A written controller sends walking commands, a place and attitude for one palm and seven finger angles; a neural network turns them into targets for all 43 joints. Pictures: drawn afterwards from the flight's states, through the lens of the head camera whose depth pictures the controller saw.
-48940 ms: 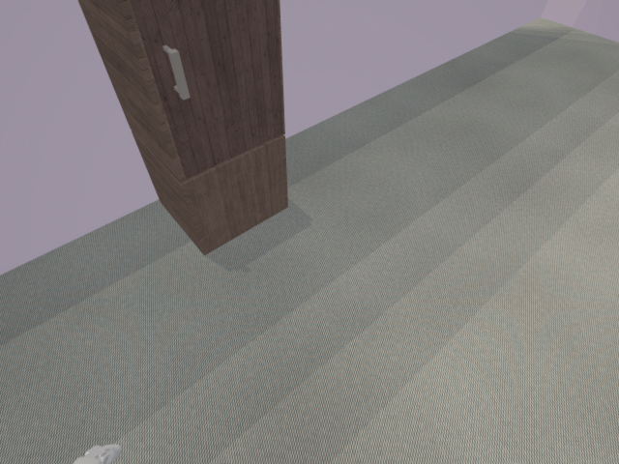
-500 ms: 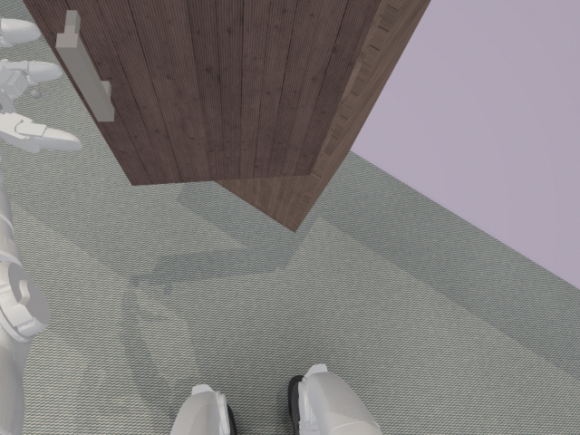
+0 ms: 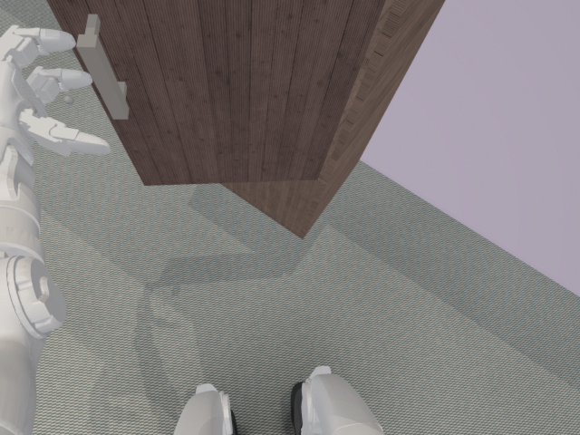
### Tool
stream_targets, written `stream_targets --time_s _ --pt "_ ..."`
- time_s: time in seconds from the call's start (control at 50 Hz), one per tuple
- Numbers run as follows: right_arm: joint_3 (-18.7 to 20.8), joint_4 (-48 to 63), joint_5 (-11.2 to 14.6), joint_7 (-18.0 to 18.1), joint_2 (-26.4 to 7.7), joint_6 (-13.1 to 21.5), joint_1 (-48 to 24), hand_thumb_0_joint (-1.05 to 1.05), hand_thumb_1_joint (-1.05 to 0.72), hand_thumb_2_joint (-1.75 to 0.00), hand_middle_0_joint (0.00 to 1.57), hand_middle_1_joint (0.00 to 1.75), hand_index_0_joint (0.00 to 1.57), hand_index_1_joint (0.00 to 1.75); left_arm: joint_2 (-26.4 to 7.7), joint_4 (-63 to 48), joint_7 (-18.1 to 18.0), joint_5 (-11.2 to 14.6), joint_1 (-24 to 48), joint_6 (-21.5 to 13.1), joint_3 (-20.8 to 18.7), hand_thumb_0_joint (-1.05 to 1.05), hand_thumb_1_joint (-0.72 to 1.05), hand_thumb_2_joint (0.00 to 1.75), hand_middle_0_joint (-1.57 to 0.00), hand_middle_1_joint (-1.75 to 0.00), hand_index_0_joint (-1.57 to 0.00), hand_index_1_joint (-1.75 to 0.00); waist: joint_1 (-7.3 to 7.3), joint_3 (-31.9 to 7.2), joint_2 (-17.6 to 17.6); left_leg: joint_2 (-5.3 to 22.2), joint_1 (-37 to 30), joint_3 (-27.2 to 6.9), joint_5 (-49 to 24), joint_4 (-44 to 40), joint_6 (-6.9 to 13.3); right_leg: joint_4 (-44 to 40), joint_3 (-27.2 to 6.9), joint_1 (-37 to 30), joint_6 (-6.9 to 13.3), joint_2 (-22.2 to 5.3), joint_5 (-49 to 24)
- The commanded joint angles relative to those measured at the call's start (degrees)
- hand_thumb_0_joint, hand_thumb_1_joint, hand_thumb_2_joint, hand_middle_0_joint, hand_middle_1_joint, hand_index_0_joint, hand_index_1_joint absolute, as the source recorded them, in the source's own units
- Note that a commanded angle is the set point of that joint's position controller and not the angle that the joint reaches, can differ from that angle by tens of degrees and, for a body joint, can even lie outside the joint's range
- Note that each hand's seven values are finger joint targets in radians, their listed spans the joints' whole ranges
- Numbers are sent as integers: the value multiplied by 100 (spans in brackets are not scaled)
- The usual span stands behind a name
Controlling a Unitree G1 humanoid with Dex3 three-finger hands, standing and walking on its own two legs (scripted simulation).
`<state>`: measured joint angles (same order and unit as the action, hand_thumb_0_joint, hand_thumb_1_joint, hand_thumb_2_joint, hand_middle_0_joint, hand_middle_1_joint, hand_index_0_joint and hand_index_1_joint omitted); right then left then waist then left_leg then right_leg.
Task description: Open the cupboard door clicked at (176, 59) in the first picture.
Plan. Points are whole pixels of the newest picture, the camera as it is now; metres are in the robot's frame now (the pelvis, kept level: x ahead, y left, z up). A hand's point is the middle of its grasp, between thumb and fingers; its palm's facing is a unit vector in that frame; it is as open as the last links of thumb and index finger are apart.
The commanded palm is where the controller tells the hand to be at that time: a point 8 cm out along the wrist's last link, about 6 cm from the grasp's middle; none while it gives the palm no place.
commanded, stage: slide the fingers in behind the handle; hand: left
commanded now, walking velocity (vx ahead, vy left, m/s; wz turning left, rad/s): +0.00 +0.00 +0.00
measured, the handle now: (107, 70) +0.58 +0.19 +0.07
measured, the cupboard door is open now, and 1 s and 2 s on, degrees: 40 39 39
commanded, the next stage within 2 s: close the thumb around the handle in 1.70 s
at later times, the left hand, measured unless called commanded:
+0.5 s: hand (91, 94) +0.53 +0.20 +0.08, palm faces +0.00 -1.00 -0.03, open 13.9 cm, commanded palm +0.52 +0.24 +0.08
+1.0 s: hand (120, 96) +0.54 +0.17 +0.07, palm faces -0.01 -1.00 -0.02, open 14.0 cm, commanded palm +0.52 +0.21 +0.08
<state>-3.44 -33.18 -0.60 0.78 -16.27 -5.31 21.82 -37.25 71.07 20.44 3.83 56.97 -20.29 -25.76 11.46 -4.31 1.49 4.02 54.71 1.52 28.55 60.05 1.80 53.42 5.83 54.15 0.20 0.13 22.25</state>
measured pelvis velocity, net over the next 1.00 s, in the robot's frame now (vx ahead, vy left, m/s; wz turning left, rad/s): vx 0.00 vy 0.00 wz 0.00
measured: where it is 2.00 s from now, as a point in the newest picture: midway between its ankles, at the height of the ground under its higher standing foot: outside the picture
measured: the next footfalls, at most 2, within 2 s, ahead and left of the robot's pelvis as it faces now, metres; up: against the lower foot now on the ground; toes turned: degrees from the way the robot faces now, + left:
none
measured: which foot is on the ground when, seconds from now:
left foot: down 0.00-1.00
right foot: down 0.00-1.00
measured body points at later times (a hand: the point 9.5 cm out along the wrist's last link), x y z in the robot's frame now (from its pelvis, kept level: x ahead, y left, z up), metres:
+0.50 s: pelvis -0.01 -0.01 +0.00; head +0.15 +0.01 +0.42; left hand +0.53 +0.26 +0.08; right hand -0.04 -0.27 -0.10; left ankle -0.01 +0.09 -0.67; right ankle +0.02 -0.13 -0.67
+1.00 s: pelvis +0.00 +0.00 +0.00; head +0.16 +0.02 +0.42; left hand +0.53 +0.22 +0.08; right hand -0.01 -0.26 -0.11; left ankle -0.01 +0.09 -0.67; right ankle +0.02 -0.13 -0.67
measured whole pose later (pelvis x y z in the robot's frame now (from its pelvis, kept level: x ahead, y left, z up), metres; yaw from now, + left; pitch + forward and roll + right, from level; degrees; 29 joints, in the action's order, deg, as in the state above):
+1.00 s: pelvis +0.00 +0.00 +0.00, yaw +0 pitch +24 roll -4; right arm -2.3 -35.0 -1.7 -1.1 -15.3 -4.1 23.7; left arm -29.5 68.8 12.4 3.2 57.5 -21.5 -21.9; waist 11.4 -5.3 2.2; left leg 3.7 55.4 1.7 28.8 60.0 1.7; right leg 54.1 5.4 55.3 0.2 -0.1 22.9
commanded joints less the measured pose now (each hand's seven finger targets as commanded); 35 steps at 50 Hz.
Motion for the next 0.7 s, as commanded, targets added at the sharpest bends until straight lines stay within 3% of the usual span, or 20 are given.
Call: stream_targets --time_s 0.0,0.06,0.08,0.1,0.14,0.18,0.26,0.28,0.32,0.36,0.4,0.46,0.52,0.6,0.66,0.68 --pt "360 92 -36 108 -1110 55 1272 0 -90 -90 20 30 20 30 -1807 -1124 29 101 2675 -410 -212 0 -50 30 -30 -120 -30 -120 139 -2956 893 -193 -1911 -468 -2624 -559 -34 -378 -384 -1336 72 278 -1821" --pt "342 126 -29 114 -1121 81 1307 0 -90 -90 20 30 20 30 -1918 -1061 93 111 2570 -373 -279 0 -50 30 -30 -120 -30 -120 61 -3076 992 -210 -1816 -443 -2565 -563 -26 -349 -398 -1428 88 277 -1840" --pt "338 128 -23 117 -1122 77 1314 0 -90 -90 20 30 20 30 -1902 -973 100 100 2488 -335 -259 0 -50 30 -30 -120 -30 -120 77 -2992 912 -201 -1768 -438 -2547 -560 -15 -361 -393 -1388 84 280 -1827" --pt "337 116 -19 111 -1110 83 1327 0 -90 -90 20 30 20 30 -1680 -961 112 123 2586 -293 -78 0 -50 30 -30 -120 -30 -120 182 -2872 839 -199 -1717 -424 -2465 -568 5 -406 -401 -1333 59 281 -1797" --pt "357 119 -34 111 -1116 107 1377 0 -90 -90 20 30 20 30 -1607 -1127 114 185 2698 -313 -93 0 -50 30 -30 -120 -30 -120 180 -2992 922 -202 -1802 -435 -2471 -560 10 -391 -388 -1289 84 288 -1762" --pt "374 69 -40 109 -1141 104 1422 0 -90 -90 20 30 20 30 -1823 -1075 96 174 2661 -313 -266 0 -50 30 -30 -120 -30 -120 124 -3117 847 -189 -1791 -449 -2472 -552 -4 -386 -391 -1363 77 288 -1764" --pt "394 50 -54 66 -1095 117 1449 0 -90 -90 20 30 20 30 -1512 -1220 -4 154 2608 -335 -86 0 -50 30 -30 -120 -30 -120 115 -3157 963 -196 -1903 -437 -2507 -576 -8 -397 -384 -1294 80 293 -1771" --pt "384 21 -53 64 -1094 116 1446 0 -90 -90 20 30 20 30 -1473 -1114 -50 139 2643 -310 -57 0 -50 30 -30 -120 -30 -120 147 -2931 915 -194 -1796 -436 -2398 -582 1 -431 -384 -1204 73 287 -1667" --pt "383 29 -55 52 -1106 127 1457 0 -90 -90 20 30 20 30 -1617 -1130 -143 108 2732 -290 -158 0 -50 30 -30 -120 -30 -120 131 -2877 841 -210 -1609 -409 -2165 -623 17 -464 -408 -1348 64 287 -1545" --pt "380 73 -70 51 -1106 133 1488 0 -90 -90 20 30 20 30 -1811 -1273 -223 71 2672 -353 -321 0 -50 30 -30 -120 -30 -120 40 -3128 897 -222 -1689 -405 -2351 -621 11 -409 -421 -1502 84 289 -1730" --pt "376 61 -62 29 -1052 135 1450 0 -90 -90 20 30 20 30 -1491 -1233 -262 -3 2686 -359 -33 0 -50 30 -30 -120 -30 -120 120 -2942 970 -226 -1675 -380 -2349 -608 10 -424 -420 -1383 68 281 -1737" --pt "409 17 -73 21 -1081 144 1496 0 -90 -90 20 30 20 30 -1408 -1235 -298 26 2697 -396 -41 0 -50 30 -30 -120 -30 -120 130 -3035 937 -208 -1870 -442 -2427 -621 -6 -416 -383 -1280 81 288 -1704" --pt "425 -21 -84 3 -1076 162 1475 0 -90 -90 20 30 20 30 -1091 -1205 -314 73 2751 -365 132 0 -50 30 -30 -120 -30 -120 203 -2937 946 -193 -2025 -471 -2388 -636 -18 -463 -346 -1061 76 289 -1546" --pt "421 -55 -99 1 -1071 171 1492 0 -90 -90 20 30 20 30 -1105 -1166 -394 50 2851 -397 114 0 -50 30 -30 -120 -30 -120 207 -2959 933 -204 -1982 -489 -2514 -589 -27 -406 -352 -1068 81 278 -1663" --pt "440 -104 -125 -30 -1029 186 1487 0 -90 -90 20 30 20 30 -679 -1263 -464 31 2999 -453 408 0 -50 30 -30 -120 -30 -120 292 -3017 1025 -185 -2262 -550 -2735 -552 -54 -372 -306 -844 82 272 -1702" --pt "445 -122 -130 -38 -1037 185 1497 0 -90 -90 20 30 20 30 -685 -1179 -475 20 2904 -436 366 0 -50 30 -30 -120 -30 -120 254 -2978 1054 -174 -2302 -569 -2776 -551 -73 -361 -282 -774 98 277 -1672"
